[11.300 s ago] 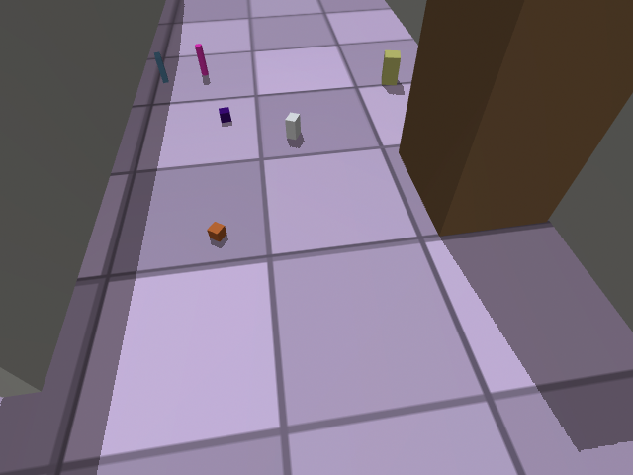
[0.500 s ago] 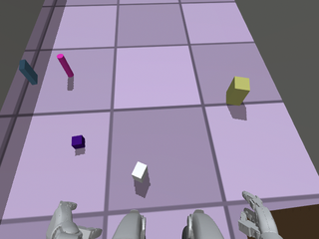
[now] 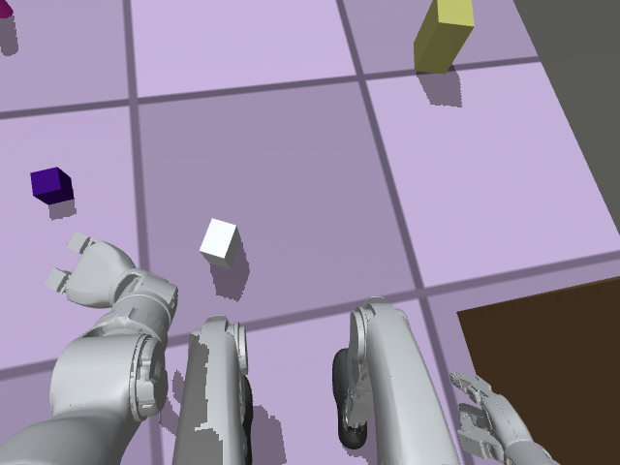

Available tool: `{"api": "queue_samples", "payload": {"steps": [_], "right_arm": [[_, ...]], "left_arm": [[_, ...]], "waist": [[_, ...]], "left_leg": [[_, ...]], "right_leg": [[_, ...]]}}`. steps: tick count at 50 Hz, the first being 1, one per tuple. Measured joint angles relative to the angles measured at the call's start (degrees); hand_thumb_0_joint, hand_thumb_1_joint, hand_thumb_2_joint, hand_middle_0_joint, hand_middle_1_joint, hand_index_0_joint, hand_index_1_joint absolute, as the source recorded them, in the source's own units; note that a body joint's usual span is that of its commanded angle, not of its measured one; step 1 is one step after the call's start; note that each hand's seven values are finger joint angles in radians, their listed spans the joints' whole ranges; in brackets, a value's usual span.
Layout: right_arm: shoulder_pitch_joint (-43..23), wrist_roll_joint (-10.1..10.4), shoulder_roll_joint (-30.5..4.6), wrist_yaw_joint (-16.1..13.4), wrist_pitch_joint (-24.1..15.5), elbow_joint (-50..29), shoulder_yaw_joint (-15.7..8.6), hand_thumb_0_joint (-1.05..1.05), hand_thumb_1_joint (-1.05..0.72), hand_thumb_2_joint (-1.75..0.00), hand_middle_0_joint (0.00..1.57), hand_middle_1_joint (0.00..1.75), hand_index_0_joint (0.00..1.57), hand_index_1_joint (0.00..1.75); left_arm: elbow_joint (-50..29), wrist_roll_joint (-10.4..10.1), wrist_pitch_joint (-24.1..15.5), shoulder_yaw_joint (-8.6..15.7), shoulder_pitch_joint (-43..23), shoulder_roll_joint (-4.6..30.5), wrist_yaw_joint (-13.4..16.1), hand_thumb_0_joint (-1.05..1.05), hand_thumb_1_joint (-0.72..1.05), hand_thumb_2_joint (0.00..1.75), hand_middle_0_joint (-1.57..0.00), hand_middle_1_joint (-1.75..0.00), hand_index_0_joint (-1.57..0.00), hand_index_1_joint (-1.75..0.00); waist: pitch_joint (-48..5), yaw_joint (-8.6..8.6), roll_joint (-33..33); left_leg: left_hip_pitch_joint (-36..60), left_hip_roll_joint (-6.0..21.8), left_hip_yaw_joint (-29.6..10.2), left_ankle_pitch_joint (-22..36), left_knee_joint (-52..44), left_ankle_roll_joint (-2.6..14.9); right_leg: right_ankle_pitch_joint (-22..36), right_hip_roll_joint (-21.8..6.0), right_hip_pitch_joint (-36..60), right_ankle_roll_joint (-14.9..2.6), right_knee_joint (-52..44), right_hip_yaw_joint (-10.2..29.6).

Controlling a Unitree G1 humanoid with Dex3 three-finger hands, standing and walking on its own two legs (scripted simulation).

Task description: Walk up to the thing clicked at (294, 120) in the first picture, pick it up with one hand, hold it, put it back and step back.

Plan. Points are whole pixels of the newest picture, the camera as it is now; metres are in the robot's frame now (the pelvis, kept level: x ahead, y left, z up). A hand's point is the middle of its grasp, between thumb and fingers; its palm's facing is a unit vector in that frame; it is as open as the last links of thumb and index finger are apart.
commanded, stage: rise first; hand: left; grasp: from above
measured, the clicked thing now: (221, 245) +0.49 +0.15 -0.44
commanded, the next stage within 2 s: none
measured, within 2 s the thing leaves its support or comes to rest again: neither
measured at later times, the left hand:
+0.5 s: hand (166, 261) +0.41 +0.22 -0.26, palm faces -0.17 -0.45 -0.88, open 14.0 cm
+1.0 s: hand (179, 250) +0.44 +0.21 -0.29, palm faces -0.18 -0.42 -0.89, open 13.4 cm
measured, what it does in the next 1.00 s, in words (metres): lowers itself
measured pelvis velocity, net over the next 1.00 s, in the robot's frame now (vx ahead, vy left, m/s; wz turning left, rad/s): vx -0.01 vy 0.00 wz -0.02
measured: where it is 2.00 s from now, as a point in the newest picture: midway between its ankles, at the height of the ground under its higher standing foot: (295, 428)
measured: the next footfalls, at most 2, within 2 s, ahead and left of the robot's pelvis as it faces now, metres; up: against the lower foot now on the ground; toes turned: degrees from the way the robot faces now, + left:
none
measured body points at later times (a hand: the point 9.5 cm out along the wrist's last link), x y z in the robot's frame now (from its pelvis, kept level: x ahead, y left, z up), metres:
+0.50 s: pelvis -0.01 +0.01 -0.10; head +0.21 +0.01 +0.29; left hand +0.42 +0.24 -0.20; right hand +0.02 -0.26 -0.24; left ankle +0.07 +0.13 -0.46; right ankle +0.10 -0.12 -0.46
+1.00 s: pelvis -0.01 +0.00 -0.12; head +0.26 -0.02 +0.24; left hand +0.45 +0.23 -0.24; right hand +0.00 -0.28 -0.27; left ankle +0.07 +0.13 -0.46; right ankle +0.10 -0.12 -0.46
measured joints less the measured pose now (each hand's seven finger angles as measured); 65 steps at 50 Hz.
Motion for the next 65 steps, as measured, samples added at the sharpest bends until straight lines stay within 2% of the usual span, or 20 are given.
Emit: {"api": "queue_samples", "payload": {"steps": [6,11,14,18,22,26,34,41,44,49,56,65], "right_arm": [[1.7,-1.5,-0.4,2.4,0.2,2.6,-0.9,0.01,-0.91,-0.90,0.20,0.30,0.20,0.30],[2.7,-1.5,-0.8,4.2,-0.7,4.3,-1.3,0.01,-0.91,-0.90,0.20,0.30,0.20,0.30],[3.0,-1.1,-1.1,5.2,-1.5,5.0,-1.3,0.01,-0.91,-0.90,0.20,0.30,0.20,0.30],[3.3,-0.5,-1.2,6.1,-2.0,5.2,-1.1,0.01,-0.91,-0.90,0.20,0.30,0.20,0.30],[3.6,0.1,-1.2,6.7,-2.1,4.9,-0.9,0.01,-0.91,-0.90,0.20,0.30,0.20,0.30],[3.8,0.1,-1.0,7.0,-2.4,4.7,-1.0,0.01,-0.90,-0.90,0.20,0.30,0.20,0.30],[3.2,-1.2,-1.7,8.3,-3.0,3.9,-1.0,0.00,-0.91,-0.90,0.20,0.30,0.20,0.30],[2.9,-1.7,-3.3,9.8,-2.7,2.8,-1.4,0.00,-0.91,-0.90,0.20,0.30,0.19,0.30],[3.5,-1.5,-3.8,10.2,-2.2,2.4,-1.8,0.00,-0.92,-0.90,0.20,0.30,0.19,0.30],[4.1,-1.5,-4.1,10.6,-1.4,2.7,-2.3,0.00,-0.92,-0.90,0.20,0.30,0.19,0.30],[4.6,-2.1,-3.4,11.0,-1.6,3.9,-1.5,0.00,-0.92,-0.90,0.20,0.30,0.19,0.30],[4.7,-2.9,-2.8,11.5,-1.8,4.4,-0.8,0.00,-0.92,-0.90,0.20,0.30,0.19,0.30]], "left_arm": [[4.5,-1.4,1.6,3.5,-6.0,2.9,1.8,0.00,-0.54,1.02,-0.10,-1.04,-0.09,-1.06],[8.1,-3.2,1.9,4.8,-9.6,4.9,0.6,0.00,-0.53,1.02,-0.10,-1.04,-0.09,-1.05],[9.5,-3.6,1.7,5.0,-11.4,5.5,-1.0,0.00,-0.52,1.02,-0.09,-1.04,-0.09,-1.05],[10.9,-2.5,1.4,5.0,-13.6,5.8,-3.2,0.00,-0.51,1.01,-0.08,-1.05,-0.09,-1.04],[11.9,-0.8,1.5,5.2,-14.8,5.9,-4.1,0.00,-0.50,1.00,-0.08,-1.04,-0.09,-1.04],[13.5,0.1,1.7,5.3,-15.9,6.0,-3.5,0.00,-0.51,1.01,-0.09,-1.02,-0.09,-1.02],[16.8,-0.3,1.5,7.9,-20.4,6.9,-1.1,0.00,-0.50,1.01,-0.11,-1.01,-0.11,-1.02],[18.0,1.3,1.2,10.1,-23.5,8.5,-1.4,0.00,-0.49,0.99,-0.12,-1.04,-0.12,-1.04],[17.4,1.8,0.9,10.7,-23.7,8.9,-1.4,0.00,-0.49,0.99,-0.13,-1.03,-0.13,-1.03],[17.8,2.1,1.1,10.3,-23.6,9.2,-1.0,0.00,-0.46,0.99,-0.18,-0.99,-0.17,-1.00],[19.2,0.8,0.4,9.8,-24.2,9.3,-1.1,0.00,-0.46,0.99,-0.20,-0.95,-0.18,-0.98],[22.5,3.6,-0.4,10.4,-25.4,10.7,-0.6,0.00,-0.45,1.01,-0.23,-0.93,-0.20,-0.97]], "waist": [[0.3,-1.90,1.4],[0.5,-3.24,2.4],[0.8,-3.77,2.9],[1.3,-4.20,3.3],[1.6,-4.42,3.8],[1.4,-4.41,3.9],[3.7,-4.63,3.2],[6.5,-5.34,3.0],[7.2,-5.12,3.2],[7.4,-4.82,3.7],[7.6,-5.18,3.4],[7.3,-6.71,3.5]], "left_leg": [[-7.6,0.6,0.1,0.0,6.7,0.23],[-12.3,0.7,0.3,-0.3,11.8,0.67],[-14.8,0.7,0.3,-0.6,14.3,1.00],[-17.2,0.5,0.4,-0.9,16.8,1.47],[-18.7,0.2,0.7,-1.3,18.1,1.82],[-19.3,0.0,1.1,-2.0,18.7,1.81],[-19.8,-0.1,0.8,-3.2,19.9,1.00],[-21.0,0.1,0.2,-3.7,21.6,0.44],[-21.6,0.3,0.0,-3.8,22.2,0.36],[-22.1,0.4,0.2,-3.8,22.5,0.40],[-22.1,0.3,0.0,-3.8,23.0,0.29],[-22.8,0.2,-0.7,-3.8,24.3,0.34]], "right_leg": [[1.0,0.6,-8.1,0.07,6.2,0.5],[1.2,0.8,-13.0,0.44,10.9,1.1],[1.3,0.8,-15.4,0.76,13.1,1.3],[1.1,0.7,-17.6,1.24,15.2,1.5],[0.6,0.5,-18.9,1.59,16.5,1.9],[-0.2,0.3,-19.8,1.63,17.4,2.4],[-1.5,0.3,-21.0,0.90,19.3,2.3],[-1.6,0.5,-22.6,0.37,21.0,1.8],[-1.5,0.7,-23.2,0.31,21.4,1.7],[-1.4,0.8,-23.9,0.34,21.8,1.8],[-1.4,0.8,-23.9,0.24,22.3,1.7],[-1.1,0.7,-24.2,0.29,23.0,1.2]]}}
